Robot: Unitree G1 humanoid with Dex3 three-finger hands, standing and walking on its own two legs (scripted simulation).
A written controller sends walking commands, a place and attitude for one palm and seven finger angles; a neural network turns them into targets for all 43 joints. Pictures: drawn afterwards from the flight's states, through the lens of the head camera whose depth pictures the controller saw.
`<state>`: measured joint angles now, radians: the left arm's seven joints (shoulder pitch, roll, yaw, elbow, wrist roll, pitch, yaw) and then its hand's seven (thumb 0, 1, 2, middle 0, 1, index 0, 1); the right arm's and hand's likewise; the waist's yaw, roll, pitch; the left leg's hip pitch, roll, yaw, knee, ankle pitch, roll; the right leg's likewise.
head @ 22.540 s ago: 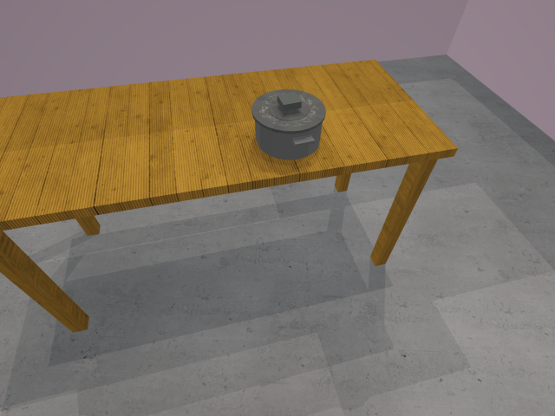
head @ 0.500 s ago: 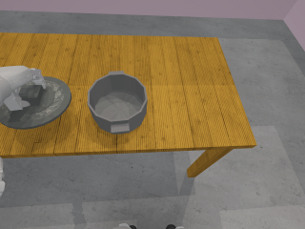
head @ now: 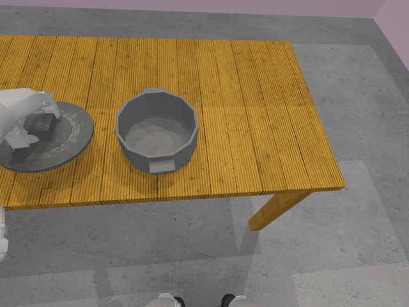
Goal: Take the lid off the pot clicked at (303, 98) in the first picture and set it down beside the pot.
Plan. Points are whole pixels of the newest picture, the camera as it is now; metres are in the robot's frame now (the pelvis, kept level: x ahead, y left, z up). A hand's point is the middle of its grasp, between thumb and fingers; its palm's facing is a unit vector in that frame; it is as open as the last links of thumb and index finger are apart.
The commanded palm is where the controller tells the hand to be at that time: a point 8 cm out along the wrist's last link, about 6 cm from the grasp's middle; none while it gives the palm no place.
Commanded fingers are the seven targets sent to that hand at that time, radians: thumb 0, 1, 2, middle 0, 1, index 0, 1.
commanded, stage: lower the lid onto the table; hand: left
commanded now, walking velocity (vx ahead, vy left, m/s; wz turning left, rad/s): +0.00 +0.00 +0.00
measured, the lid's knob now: (39, 125) +0.47 +0.33 +0.00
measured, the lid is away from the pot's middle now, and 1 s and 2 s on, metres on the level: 0.24 0.25 0.26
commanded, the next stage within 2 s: open the fingers wide in 0.78 s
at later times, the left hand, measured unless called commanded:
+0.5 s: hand (33, 140) +0.44 +0.34 -0.01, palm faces -0.51 -0.09 -0.86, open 8.7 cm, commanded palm +0.51 +0.32 +0.05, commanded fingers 0.00 0.65 1.04 -1.10 -1.17 -0.60 -0.95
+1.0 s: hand (35, 147) +0.44 +0.35 -0.03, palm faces -0.47 -0.13 -0.87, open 8.6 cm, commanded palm +0.48 +0.32 +0.03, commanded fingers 0.00 0.55 0.93 -0.96 -1.14 -0.54 -0.96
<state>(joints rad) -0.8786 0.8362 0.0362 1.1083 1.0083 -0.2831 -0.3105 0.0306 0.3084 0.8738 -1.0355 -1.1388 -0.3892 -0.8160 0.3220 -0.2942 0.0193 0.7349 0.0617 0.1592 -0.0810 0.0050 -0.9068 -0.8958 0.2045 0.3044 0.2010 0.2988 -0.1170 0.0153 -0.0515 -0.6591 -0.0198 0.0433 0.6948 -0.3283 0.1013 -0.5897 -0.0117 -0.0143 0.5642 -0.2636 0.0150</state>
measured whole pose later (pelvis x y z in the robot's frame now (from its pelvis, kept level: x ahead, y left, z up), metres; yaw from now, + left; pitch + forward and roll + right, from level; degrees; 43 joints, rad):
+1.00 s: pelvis -0.02 +0.03 -0.03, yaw -1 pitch +22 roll -7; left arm -0.91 0.79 0.05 1.14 1.06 -0.20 -0.19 0.03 0.33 0.87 -1.04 -1.15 -0.38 -0.82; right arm 0.34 -0.27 0.02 0.71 0.04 0.23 -0.03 0.00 -0.91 -0.90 0.20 0.30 0.20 0.30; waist -0.15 0.04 -0.09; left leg -0.90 -0.01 0.03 0.91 -0.39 0.14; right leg -0.80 0.01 -0.02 0.73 -0.31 -0.02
